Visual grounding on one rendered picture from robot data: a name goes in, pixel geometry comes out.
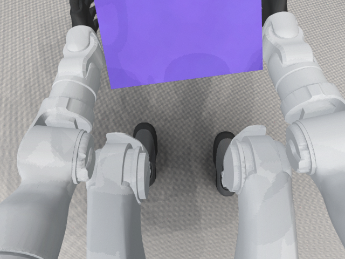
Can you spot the carton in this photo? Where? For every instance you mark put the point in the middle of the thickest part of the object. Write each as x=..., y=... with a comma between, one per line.
x=157, y=41

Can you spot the robot right upper arm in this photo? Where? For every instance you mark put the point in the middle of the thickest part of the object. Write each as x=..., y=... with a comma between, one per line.
x=316, y=146

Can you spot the left robot thigh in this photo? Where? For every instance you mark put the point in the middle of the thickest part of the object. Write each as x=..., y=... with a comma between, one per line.
x=113, y=209

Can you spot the left robot hand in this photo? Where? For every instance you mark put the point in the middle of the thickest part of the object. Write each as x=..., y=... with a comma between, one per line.
x=82, y=14

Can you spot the robot left upper arm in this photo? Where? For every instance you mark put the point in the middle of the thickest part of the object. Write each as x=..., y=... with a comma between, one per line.
x=33, y=219

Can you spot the robot left forearm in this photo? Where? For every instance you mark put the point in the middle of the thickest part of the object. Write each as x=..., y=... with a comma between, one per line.
x=75, y=88

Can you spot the right robot hand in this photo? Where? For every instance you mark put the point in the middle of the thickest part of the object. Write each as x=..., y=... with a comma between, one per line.
x=270, y=7

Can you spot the robot left foot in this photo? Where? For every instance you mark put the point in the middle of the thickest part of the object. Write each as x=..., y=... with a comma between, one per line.
x=146, y=134

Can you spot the robot right forearm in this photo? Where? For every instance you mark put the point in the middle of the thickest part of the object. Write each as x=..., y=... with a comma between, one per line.
x=296, y=75

